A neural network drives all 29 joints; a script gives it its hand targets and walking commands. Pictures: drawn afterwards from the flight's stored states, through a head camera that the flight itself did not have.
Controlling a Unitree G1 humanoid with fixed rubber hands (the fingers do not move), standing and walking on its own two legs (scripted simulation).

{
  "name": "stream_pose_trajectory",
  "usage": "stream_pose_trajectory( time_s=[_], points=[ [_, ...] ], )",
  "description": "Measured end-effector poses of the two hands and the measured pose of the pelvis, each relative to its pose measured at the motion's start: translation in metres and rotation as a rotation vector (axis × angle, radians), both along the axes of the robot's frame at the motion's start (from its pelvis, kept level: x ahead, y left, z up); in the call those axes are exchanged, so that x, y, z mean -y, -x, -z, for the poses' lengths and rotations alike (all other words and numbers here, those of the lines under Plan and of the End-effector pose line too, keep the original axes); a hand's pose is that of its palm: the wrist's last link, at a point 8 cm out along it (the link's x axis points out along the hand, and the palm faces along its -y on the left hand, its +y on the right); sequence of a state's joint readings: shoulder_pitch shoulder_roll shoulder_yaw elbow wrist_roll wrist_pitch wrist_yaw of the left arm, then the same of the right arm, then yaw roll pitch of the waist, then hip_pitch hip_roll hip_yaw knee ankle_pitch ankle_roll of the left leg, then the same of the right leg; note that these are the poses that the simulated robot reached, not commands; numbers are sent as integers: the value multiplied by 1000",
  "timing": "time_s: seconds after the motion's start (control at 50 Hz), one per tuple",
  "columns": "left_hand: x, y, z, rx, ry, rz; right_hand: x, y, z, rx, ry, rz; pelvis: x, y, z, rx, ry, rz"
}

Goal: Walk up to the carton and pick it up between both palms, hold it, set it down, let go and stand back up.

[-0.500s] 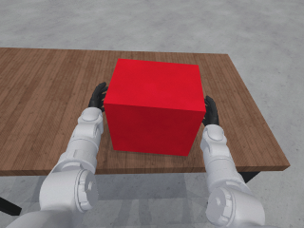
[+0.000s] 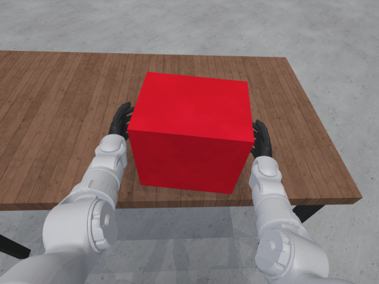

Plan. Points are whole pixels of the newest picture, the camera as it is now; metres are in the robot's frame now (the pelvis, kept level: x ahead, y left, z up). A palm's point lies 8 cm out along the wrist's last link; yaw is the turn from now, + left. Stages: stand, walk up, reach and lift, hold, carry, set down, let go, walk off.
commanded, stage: set down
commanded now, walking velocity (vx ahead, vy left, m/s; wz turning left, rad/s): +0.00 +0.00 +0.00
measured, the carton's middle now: (191, 135) +0.45 +0.03 +0.04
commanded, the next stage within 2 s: none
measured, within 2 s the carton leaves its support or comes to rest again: rests again in 0.04 s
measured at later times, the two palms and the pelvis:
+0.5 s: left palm (116, 118) +0.44 +0.20 +0.09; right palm (260, 132) +0.43 -0.13 +0.09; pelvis -0.01 +0.01 -0.01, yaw +0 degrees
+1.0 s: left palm (104, 146) +0.39 +0.22 +0.05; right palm (284, 163) +0.37 -0.19 +0.05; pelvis -0.02 +0.00 -0.01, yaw +0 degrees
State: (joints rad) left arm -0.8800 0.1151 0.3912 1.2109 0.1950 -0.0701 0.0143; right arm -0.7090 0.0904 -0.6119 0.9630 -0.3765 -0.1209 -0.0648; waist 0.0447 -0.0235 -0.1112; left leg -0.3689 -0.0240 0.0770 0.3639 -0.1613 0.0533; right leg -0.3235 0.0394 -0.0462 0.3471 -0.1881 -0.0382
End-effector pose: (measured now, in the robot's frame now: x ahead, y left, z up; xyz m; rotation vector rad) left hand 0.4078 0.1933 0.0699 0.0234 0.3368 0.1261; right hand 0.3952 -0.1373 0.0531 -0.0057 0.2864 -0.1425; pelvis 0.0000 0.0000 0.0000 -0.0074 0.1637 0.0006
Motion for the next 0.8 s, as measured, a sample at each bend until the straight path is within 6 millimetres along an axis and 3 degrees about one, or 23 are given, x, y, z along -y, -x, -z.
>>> stream_pose_trajectory(
  time_s=[0.18, 0.36, 0.5, 0.66, 0.8],
  points=[
    [-9, 0, -5, 19, 18, -19, -5, -4, -9, -42, 19, -59, -1, 9, 4, -26, 6, 9],
    [-16, -26, -22, 63, 4, -25, -9, -22, -27, -71, 12, -33, -3, 15, 12, -121, 20, -17],
    [-11, -36, -19, 61, 8, -3, -7, -37, -36, -53, -4, -15, -9, 14, 15, -163, 37, -12],
    [-13, -31, -5, 13, -1, 9, 6, -38, -28, -66, -36, 4, -13, 11, 14, -166, 43, -7],
    [-13, -21, 0, 33, 15, 12, 21, -24, -17, -50, -38, 7, -10, 11, 14, -155, 39, -2]
  ],
)
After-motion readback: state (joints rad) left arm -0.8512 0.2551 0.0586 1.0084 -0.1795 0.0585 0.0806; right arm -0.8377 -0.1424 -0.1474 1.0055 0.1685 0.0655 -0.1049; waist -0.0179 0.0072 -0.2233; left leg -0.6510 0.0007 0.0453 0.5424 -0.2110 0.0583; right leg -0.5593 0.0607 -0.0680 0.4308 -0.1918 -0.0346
